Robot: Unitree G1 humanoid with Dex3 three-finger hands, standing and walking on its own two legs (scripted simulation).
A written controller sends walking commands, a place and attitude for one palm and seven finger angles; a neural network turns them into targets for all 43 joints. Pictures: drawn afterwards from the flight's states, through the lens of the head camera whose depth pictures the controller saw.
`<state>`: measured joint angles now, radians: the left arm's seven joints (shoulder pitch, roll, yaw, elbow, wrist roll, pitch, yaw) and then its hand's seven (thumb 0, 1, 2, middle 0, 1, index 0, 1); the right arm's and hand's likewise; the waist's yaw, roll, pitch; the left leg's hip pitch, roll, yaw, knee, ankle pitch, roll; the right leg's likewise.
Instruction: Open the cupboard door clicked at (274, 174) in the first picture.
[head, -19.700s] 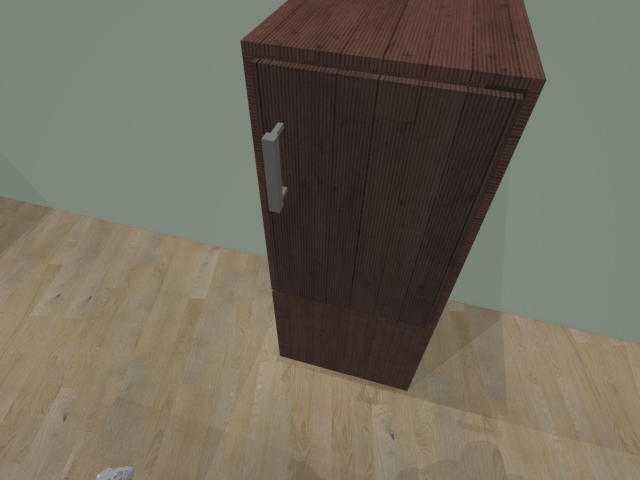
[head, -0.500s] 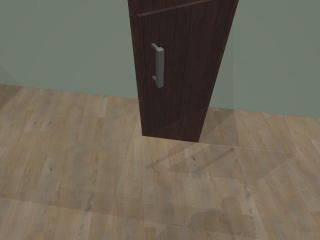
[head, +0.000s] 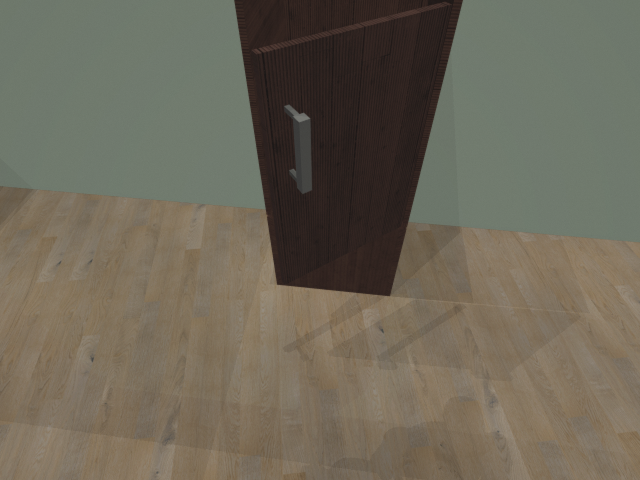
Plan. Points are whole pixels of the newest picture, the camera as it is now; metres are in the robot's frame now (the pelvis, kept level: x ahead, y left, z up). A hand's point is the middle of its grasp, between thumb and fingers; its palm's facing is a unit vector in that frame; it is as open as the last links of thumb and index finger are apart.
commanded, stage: look to check the result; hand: left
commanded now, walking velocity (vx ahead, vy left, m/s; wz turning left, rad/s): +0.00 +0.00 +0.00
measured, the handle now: (297, 150) +0.63 +0.08 +0.06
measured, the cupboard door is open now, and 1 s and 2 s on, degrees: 39 39 39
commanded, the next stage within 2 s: walk to a spot facing it in 0.52 s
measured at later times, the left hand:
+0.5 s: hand out of the picture +0.02 +0.18 -0.17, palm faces +0.02 -0.97 -0.22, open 7.4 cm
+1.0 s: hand out of the picture +0.05 +0.19 -0.19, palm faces -0.07 -0.97 -0.21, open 7.4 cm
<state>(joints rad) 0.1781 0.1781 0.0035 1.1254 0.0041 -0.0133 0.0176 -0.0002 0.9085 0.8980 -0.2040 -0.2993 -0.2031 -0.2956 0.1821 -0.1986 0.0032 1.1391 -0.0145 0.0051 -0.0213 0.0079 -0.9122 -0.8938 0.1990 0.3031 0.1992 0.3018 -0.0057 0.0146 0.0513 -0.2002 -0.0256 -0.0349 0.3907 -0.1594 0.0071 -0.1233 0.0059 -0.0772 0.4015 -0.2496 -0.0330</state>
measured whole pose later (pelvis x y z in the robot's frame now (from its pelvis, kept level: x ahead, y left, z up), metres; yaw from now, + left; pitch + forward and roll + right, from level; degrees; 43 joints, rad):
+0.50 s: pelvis +0.01 -0.01 +0.00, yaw +0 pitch -2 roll +0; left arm 0.24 0.18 0.00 1.15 0.00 -0.01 0.03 0.00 0.91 0.90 -0.20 -0.30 -0.20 -0.30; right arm 0.19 -0.18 0.01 1.15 -0.01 0.01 -0.03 0.01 -0.91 -0.89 0.20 0.30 0.20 0.30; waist 0.00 0.02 0.07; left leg -0.18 -0.01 -0.03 0.39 -0.18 -0.01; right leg -0.09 0.03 -0.07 0.37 -0.26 -0.05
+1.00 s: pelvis +0.01 +0.00 -0.01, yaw -8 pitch -1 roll +0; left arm 0.23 0.19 0.07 1.06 0.01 0.05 0.00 0.00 0.91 0.90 -0.20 -0.30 -0.20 -0.30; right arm 0.20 -0.17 -0.04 1.06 -0.02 0.03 -0.05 0.01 -0.91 -0.89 0.20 0.30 0.20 0.30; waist 0.01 -0.01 0.09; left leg -0.26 0.04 0.09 0.54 -0.27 0.00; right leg -0.24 0.05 0.04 0.59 -0.32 -0.04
